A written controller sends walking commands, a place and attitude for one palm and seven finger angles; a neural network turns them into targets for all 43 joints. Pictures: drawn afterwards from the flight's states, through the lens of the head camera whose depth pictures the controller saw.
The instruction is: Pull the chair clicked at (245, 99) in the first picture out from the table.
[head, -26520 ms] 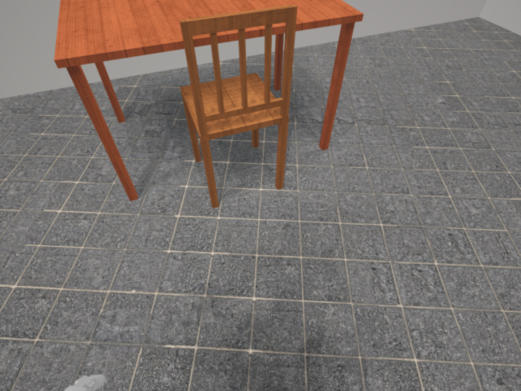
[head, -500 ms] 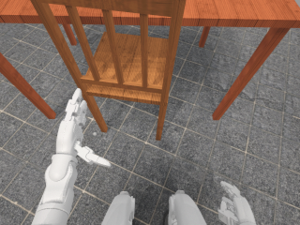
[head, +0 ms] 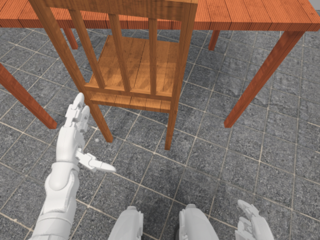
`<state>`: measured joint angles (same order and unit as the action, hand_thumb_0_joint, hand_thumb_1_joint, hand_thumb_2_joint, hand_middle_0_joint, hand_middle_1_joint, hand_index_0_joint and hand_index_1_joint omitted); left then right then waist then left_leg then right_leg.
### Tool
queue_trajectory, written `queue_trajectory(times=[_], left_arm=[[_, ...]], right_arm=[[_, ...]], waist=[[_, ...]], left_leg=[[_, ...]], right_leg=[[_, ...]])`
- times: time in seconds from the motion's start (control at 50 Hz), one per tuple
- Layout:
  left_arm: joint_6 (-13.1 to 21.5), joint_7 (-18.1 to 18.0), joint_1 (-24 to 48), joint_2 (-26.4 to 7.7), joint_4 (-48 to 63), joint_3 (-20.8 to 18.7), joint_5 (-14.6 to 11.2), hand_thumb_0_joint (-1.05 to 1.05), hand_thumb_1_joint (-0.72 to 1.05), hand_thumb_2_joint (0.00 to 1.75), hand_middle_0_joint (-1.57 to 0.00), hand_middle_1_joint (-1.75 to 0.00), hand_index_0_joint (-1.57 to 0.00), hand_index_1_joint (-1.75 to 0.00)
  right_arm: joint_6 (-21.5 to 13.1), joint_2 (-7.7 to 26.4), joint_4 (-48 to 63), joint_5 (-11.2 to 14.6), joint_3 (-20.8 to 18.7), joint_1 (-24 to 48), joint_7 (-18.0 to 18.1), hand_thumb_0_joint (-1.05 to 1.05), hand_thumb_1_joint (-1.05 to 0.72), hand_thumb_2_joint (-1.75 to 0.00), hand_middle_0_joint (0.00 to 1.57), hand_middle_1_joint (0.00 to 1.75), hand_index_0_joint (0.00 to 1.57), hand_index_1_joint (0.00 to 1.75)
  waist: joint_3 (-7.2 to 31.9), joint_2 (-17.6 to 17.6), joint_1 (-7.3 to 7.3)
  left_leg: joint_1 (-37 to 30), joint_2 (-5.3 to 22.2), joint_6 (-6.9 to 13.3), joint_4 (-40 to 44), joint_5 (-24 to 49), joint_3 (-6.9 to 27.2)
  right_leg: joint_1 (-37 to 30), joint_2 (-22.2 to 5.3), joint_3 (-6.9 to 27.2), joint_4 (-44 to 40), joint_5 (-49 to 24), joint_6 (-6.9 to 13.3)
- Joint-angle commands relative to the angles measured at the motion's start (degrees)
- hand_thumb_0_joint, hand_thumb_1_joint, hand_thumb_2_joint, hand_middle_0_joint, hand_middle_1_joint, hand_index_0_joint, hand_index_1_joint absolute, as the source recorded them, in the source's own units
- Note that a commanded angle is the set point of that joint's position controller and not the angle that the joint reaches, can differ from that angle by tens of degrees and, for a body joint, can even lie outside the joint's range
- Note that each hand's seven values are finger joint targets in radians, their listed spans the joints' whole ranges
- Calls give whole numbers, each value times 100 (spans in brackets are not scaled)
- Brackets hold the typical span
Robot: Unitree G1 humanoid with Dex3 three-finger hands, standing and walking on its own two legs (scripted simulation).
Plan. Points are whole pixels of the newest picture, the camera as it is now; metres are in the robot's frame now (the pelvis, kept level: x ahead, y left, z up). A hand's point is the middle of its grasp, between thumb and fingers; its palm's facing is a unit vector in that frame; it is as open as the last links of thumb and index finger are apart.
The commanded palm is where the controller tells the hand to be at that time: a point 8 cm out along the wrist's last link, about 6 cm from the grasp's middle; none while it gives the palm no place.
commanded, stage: aim the fingers beside a spindle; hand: left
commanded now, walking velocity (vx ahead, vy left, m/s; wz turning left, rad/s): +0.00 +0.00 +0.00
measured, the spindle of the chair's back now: (121, 59) +0.60 +0.13 +0.03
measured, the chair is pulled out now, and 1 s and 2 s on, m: -0.08 -0.08 -0.08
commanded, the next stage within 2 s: push the fingers through the gap in 1.16 s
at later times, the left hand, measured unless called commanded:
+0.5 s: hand (94, 133) +0.36 +0.17 +0.02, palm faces +0.00 -1.00 -0.04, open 17.0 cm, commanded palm +0.34 +0.22 +0.02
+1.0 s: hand (93, 132) +0.37 +0.17 +0.02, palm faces +0.02 -1.00 -0.04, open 17.0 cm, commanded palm +0.35 +0.23 +0.02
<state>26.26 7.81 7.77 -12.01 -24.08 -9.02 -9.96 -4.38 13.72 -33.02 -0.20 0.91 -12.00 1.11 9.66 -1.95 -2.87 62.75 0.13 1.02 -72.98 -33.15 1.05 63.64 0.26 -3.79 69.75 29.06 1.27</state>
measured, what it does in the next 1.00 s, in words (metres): stands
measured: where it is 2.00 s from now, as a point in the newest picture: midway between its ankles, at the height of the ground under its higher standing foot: outside the picture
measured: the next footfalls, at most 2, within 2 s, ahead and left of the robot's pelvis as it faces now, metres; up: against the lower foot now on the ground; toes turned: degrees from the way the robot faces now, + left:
none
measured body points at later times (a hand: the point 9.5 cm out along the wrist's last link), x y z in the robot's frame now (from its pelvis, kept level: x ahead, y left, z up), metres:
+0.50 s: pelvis +0.00 +0.00 +0.00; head +0.11 +0.01 +0.43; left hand +0.35 +0.22 +0.03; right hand +0.14 -0.24 -0.11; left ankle +0.01 +0.11 -0.63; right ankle +0.04 -0.11 -0.63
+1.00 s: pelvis +0.00 +0.00 +0.00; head +0.12 +0.01 +0.44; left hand +0.36 +0.23 +0.02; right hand +0.13 -0.25 -0.11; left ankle +0.01 +0.11 -0.63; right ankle +0.04 -0.11 -0.63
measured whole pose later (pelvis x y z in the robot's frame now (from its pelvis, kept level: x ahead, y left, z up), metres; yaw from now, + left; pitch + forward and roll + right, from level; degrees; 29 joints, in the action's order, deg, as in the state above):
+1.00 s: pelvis +0.00 +0.00 +0.00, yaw +0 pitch +23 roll -2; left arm 27.7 9.3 13.5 -13.6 -30.9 -12.6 -10.1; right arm -4.0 13.9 -34.3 -0.2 0.8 -12.8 1.0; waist 9.1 -1.8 -3.6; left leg 62.7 0.3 1.0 -72.1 -32.7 1.0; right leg 63.5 0.5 -3.7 68.7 28.4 1.2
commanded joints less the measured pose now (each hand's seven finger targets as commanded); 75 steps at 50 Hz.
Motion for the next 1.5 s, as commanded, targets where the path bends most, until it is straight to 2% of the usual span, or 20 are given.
queue_trajectory(times=[0.0,0.04,0.12,0.16,0.2,0.3,0.36,0.42,0.5,0.66,0.7,0.8,0.9,0.92,1.02,1.2,1.32,1.38,1.46,1.48], left_arm=[[397,1,1169,-761,1092,-300,-87,0,-50,30,-6,-8,-6,-8],[418,16,1353,-599,1208,-76,-55,0,-50,30,-6,-8,-6,-8],[397,-15,1106,-698,1132,-238,-73,0,-50,30,-6,-8,-6,-8],[373,-25,1022,-712,1077,-235,-44,0,-50,30,-6,-8,-6,-8],[371,-39,1057,-806,1016,-378,-63,0,-50,30,-6,-8,-6,-8],[502,-30,1723,-809,1127,-302,-37,0,-50,30,-6,-8,-6,-8],[484,28,1794,-799,841,-266,-51,0,-50,30,-6,-8,-6,-8],[472,80,1864,-850,888,-304,-50,0,-50,30,-6,-8,-6,-8],[359,75,1777,-967,562,-489,-76,0,-50,30,-6,-8,-6,-8],[484,65,1782,-1056,675,-594,-75,0,-50,30,-6,-8,-6,-8],[477,99,1746,-893,697,-407,-86,0,-50,30,-6,-8,-6,-8],[446,90,1732,-1054,352,-644,-100,0,-50,30,-6,-8,-6,-8],[596,120,1956,-1158,643,-680,-87,0,-50,30,-6,-8,-6,-8],[599,144,1938,-976,715,-499,-85,0,-50,30,-6,-8,-6,-8],[499,195,2027,-964,350,-484,-85,0,-50,30,-6,-8,-6,-8],[476,141,1878,-1052,397,-617,-97,0,-50,30,-6,-8,-6,-8],[522,121,2457,-1164,258,-697,-54,0,-50,30,-6,-8,-6,-8],[567,157,2654,-1110,280,-597,-30,0,-50,30,-6,-8,-6,-8],[474,204,2883,-1145,-194,-608,-29,0,-50,30,-6,-8,-6,-8],[469,202,2931,-1269,-228,-733,-18,0,-50,30,-6,-8,-6,-8]], right_arm=[[-235,814,642,10,-333,-201,47,0,-90,-90,20,30,20,30],[-246,796,648,9,-327,-193,44,0,-90,-90,20,30,20,30],[-215,801,638,4,-341,-223,23,0,-90,-90,20,30,20,30],[-202,804,668,2,-333,-215,8,0,-90,-90,20,30,20,30],[-162,804,653,7,-335,-215,9,0,-90,-90,20,30,20,30],[-201,798,618,-10,-313,-172,44,0,-90,-90,20,30,20,30],[-220,831,564,0,-304,-216,61,0,-90,-90,20,30,20,30],[-234,833,536,-4,-313,-251,66,0,-90,-90,20,30,20,30],[-187,862,517,15,-329,-290,49,0,-90,-90,20,30,20,30],[-182,828,575,7,-326,-338,27,0,-90,-90,20,30,20,30],[-176,820,560,16,-324,-341,7,0,-90,-90,20,30,20,30],[-149,852,493,25,-335,-354,22,0,-90,-90,20,30,20,30],[-193,839,493,8,-331,-358,38,0,-90,-90,20,30,20,30],[-205,812,508,0,-327,-345,32,0,-90,-90,20,30,20,30],[-194,848,457,15,-315,-341,39,0,-90,-90,20,30,20,30],[-172,842,497,7,-325,-369,14,0,-90,-90,20,30,20,30],[-154,855,426,-9,-306,-409,37,0,-90,-90,20,30,20,30],[-178,864,379,-21,-317,-452,51,0,-90,-90,20,30,20,30],[-160,911,289,-12,-320,-547,59,0,-90,-90,20,30,20,30],[-145,918,282,-17,-320,-555,61,0,-90,-90,20,30,20,30]], waist=[[2177,0,-51],[2247,-166,-83],[2303,24,-34],[2237,-182,-2],[2186,102,-11],[2223,-228,-84],[2105,-107,-148],[2342,-307,-73],[2255,58,-82],[2491,-144,-36],[2435,-99,-95],[2125,98,-121],[2366,-134,-89],[2431,-238,-103],[2137,-202,-152],[2367,-141,-93],[2273,-54,-203],[2457,-367,-210],[2347,-75,-321],[2402,-182,-257]], left_leg=[[-1216,-44,-30,990,1876,116],[-1383,-41,-41,998,1959,133],[-1368,-33,-51,1013,2139,134],[-1386,-38,-61,1035,2150,150],[-1240,-39,-47,1031,2036,131],[-1340,-47,-44,1027,1783,143],[-1267,-40,-36,1020,1734,171],[-1455,-32,-69,1045,1948,176],[-1209,-29,-45,1032,1846,148],[-1327,-44,-37,1039,2114,95],[-1359,-24,-42,1054,2158,98],[-1010,-52,-8,1014,1772,45],[-1239,-43,-22,1019,1993,66],[-1320,-57,-20,1013,2056,50],[-1166,-50,-27,1021,1783,73],[-1309,-37,-35,1006,2092,78],[-1103,-46,-20,948,1863,79],[-1466,-28,-56,951,2109,116],[-1277,-16,-28,908,2022,136],[-1260,-21,-45,924,2043,124]], right_leg=[[-1624,48,180,-823,-1434,33],[-1528,42,164,-805,-1437,39],[-1675,45,149,-797,-1617,33],[-1588,55,129,-775,-1562,54],[-1701,55,156,-812,-1558,33],[-1487,42,179,-837,-1247,46],[-1417,65,159,-849,-1193,49],[-1473,39,158,-813,-1335,59],[-1605,50,176,-851,-1351,27],[-1847,63,221,-852,-1642,41],[-1828,56,209,-871,-1699,24],[-1783,58,265,-945,-1453,3],[-1817,57,261,-879,-1598,25],[-1843,49,266,-895,-1660,21],[-1610,56,234,-915,-1373,22],[-1725,62,223,-871,-1644,19],[-1673,70,246,-864,-1497,4],[-1485,73,210,-835,-1550,29],[-1460,89,202,-850,-1523,15],[-1498,73,214,-831,-1542,18]])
